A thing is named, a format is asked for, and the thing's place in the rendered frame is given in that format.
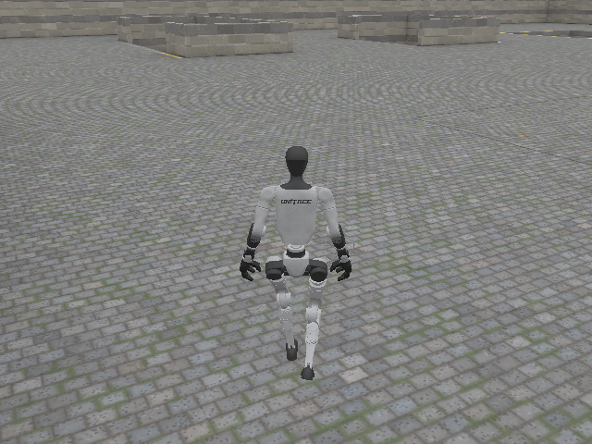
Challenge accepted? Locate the right robot shin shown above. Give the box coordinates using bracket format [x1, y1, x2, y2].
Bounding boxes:
[304, 308, 321, 369]

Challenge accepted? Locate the left robot upper arm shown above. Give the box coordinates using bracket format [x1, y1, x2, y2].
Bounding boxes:
[252, 186, 278, 238]

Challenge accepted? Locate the right robot upper arm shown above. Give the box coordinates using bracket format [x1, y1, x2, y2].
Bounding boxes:
[315, 186, 341, 239]

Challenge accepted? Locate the robot right hand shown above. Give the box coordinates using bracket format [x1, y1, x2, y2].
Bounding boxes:
[330, 260, 352, 281]

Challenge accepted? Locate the left robot forearm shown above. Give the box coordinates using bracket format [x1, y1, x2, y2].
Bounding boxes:
[242, 223, 261, 263]

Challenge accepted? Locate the humanoid robot head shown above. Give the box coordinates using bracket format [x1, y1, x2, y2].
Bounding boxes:
[280, 146, 313, 190]

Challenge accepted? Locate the right robot forearm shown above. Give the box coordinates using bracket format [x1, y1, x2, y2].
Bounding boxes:
[332, 224, 350, 263]

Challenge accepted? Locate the robot left hand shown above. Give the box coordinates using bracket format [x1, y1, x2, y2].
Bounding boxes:
[240, 259, 261, 281]

